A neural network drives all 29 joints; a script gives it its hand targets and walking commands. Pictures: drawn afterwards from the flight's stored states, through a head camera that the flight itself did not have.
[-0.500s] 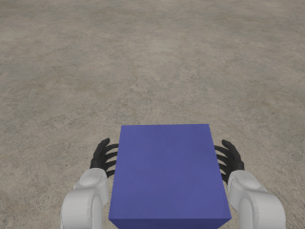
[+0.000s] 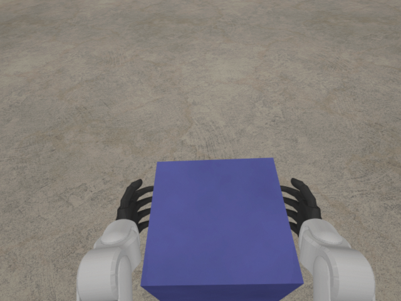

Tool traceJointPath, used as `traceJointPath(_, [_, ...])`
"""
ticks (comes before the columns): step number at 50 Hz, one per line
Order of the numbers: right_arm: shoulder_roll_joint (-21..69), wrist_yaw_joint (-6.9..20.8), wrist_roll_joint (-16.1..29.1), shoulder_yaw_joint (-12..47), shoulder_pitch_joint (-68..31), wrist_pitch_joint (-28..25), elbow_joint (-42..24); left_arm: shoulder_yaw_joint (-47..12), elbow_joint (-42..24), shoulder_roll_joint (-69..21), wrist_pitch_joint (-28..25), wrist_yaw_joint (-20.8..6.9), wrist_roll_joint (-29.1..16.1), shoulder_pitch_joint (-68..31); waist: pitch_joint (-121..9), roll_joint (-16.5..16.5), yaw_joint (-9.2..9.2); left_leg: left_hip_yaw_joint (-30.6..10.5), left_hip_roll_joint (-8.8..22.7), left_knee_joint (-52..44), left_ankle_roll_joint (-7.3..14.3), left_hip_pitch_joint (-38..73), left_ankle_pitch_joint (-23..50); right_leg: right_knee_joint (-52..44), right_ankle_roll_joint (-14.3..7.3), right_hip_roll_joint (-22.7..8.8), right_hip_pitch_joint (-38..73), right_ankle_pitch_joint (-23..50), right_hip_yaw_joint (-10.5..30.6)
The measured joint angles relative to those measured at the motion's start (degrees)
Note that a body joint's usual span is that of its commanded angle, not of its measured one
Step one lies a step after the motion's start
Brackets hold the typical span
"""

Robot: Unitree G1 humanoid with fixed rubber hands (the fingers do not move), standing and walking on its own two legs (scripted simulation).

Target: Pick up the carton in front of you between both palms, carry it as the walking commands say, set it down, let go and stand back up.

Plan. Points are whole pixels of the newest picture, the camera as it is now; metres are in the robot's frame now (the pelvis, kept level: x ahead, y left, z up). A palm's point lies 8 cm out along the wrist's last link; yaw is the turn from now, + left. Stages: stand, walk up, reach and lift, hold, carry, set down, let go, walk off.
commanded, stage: carry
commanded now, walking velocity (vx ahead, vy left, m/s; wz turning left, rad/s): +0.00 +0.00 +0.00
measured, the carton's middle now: (217, 239) +0.25 +0.00 +0.01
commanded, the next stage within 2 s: none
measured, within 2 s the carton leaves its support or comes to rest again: neither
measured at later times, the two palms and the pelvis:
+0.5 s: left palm (147, 133) +0.47 +0.16 +0.09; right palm (277, 134) +0.46 -0.14 +0.09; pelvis +0.22 +0.02 -0.01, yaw -2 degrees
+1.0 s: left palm (161, 138) +0.51 +0.15 +0.03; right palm (275, 139) +0.50 -0.15 +0.03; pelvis +0.25 +0.01 -0.02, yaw -2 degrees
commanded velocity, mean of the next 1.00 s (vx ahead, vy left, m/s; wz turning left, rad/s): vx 0.00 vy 0.00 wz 0.00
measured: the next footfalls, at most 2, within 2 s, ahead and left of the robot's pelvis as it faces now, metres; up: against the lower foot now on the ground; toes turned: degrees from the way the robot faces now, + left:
left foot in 0.14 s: +0.27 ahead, +0.12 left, +0.00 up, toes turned -15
right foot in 0.36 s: +0.20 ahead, -0.10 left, +0.00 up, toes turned -3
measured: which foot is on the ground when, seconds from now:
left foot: up 0.00-0.12, down 0.14-1.00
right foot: down 0.00-0.14, up 0.16-0.34, down 0.36-1.00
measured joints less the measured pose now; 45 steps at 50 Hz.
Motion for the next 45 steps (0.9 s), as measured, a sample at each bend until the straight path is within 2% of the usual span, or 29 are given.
traceJointPath(4, [-0.02,-0.07,0.26,-0.53,-0.22,0.88,-2.01,-0.6,-1.26,0.03,0.79,-0.04,0.22,-0.76,-0.47,0.2,-0.86,2.74,-1.65,-10.71,0.01,1.74,5.95,0.45,1.93,-0.15,5.28,-4.84,0.07])
traceJointPath(7, [-0.04,-0.12,0.49,-0.75,-1.17,1.95,-1.88,-0.46,-1.72,0.06,1.93,-0.06,0.62,-1.24,-0.48,0.25,-0.91,5.89,-3.25,-19.25,0.84,7.61,12.31,7.29,3.73,-0.71,7.19,-11.51,0.2])
traceJointPath(8, [-0.03,-0.13,0.45,-0.6,-1.68,1.85,-0.89,0.09,-1.32,0.11,2.32,-0.07,0.66,-1.81,-0.52,-0.72,-1.16,6.62,-3.9,-19.16,3.42,8.84,8.66,12.39,4.31,-1.89,5.91,-13.89,0.2])
traceJointPath(10, [-0.01,-0.13,0.44,-0.69,-3.51,1.42,2.12,1.5,0.18,0.11,3.13,-0.07,0.88,-3.54,0.73,-2.91,-1.5,7.42,-4.79,-17.0,6.01,9.16,4.05,25.94,5.26,-2.56,-0.06,-15.77,3.68])
traceJointPath(12, [0.05,-0.12,0.71,-1.16,-4.16,1.23,4.04,1.77,1.39,0.09,3.39,-0.08,1.33,-3.97,1.86,-3.27,-1.35,7.42,-4.54,-18.24,4.81,10.55,4.59,32.83,4.88,-1.24,-5.44,-18.55,6.11])
traceJointPath(14, [0.05,-0.09,0.85,-1.47,-3.62,0.99,4.46,1.34,2.18,0.09,3.14,-0.06,1.52,-3.75,2.52,-2.95,-1.2,7.27,-4.5,-20.61,5.06,12.46,4.12,28.94,4.24,-0.67,-8.09,-19.14,6.64])
traceJointPath(16, [0.02,-0.04,0.89,-1.58,-2.94,0.4,4.05,0.94,2.36,0.06,2.54,-0.05,1.48,-3.62,3.02,-2.49,-1.19,7.12,-4.48,-22.24,5.27,14.05,3.74,22.27,3.91,-0.66,-9.49,-16.52,6.49])
traceJointPath(18, [0.0,0.02,0.95,-1.56,-2.14,-0.37,3.28,0.52,2.04,0.06,1.88,-0.05,1.41,-3.37,3.13,-2.4,-1.16,7.02,-4.62,-22.3,5.03,15.37,2.79,15.03,3.84,-1.23,-9.53,-9.3,5.75])
traceJointPath(19, [-0.01,0.04,0.98,-1.49,-1.65,-0.68,2.84,0.29,1.78,0.05,1.65,-0.05,1.38,-3.11,2.88,-2.49,-1.29,6.9,-4.81,-21.7,4.81,15.93,1.94,13.06,3.85,-1.74,-8.83,-3.3,5.26])
traceJointPath(20, [-0.01,0.06,0.99,-1.37,-1.1,-0.82,2.44,0.05,1.51,0.04,1.53,-0.05,1.35,-2.68,2.18,-2.58,-1.29,6.81,-4.99,-20.96,4.55,16.38,0.89,12.26,3.79,-2.13,-7.85,-0.56,4.87])
traceJointPath(26, [-0.04,0.11,0.73,-1.4,-1.56,0.59,1.88,-0.05,1.19,0.08,2.22,-0.07,1.39,-2.58,-2.62,-0.92,-1.23,6.23,-4.02,-17.35,3.06,17.64,-4.22,12.48,3.29,-1.55,-4.71,-6.7,4.22])
traceJointPath(34, [-0.04,0.43,-0.49,-1.9,-3.39,1.47,6.58,0.81,6.09,0.07,2.24,-0.69,2.33,-3.74,-4.62,-0.33,-0.88,4.86,-2.89,-12.87,1.69,17.21,-8.37,14.7,3.04,-0.94,-4.06,-9.51,3.54])
traceJointPath(39, [-0.03,1.4,-2.01,-2.0,-3.65,-1.16,11.18,0.91,10.62,0.07,-0.37,-1.5,3.79,-3.95,-3.79,-0.5,-0.79,4.54,-2.62,-11.8,1.46,17.02,-9.24,15.56,2.78,-0.86,-4.15,-10.41,3.26])
traceJointPath(45, [-0.04,3.44,-3.85,-2.23,-3.56,-7.73,18.34,1.2,17.99,0.06,-6.72,-3.55,5.72,-4.33,-2.6,-0.66,-0.87,4.49,-2.49,-11.32,1.36,16.98,-9.4,16.0,2.55,-0.9,-4.14,-10.86,3.04])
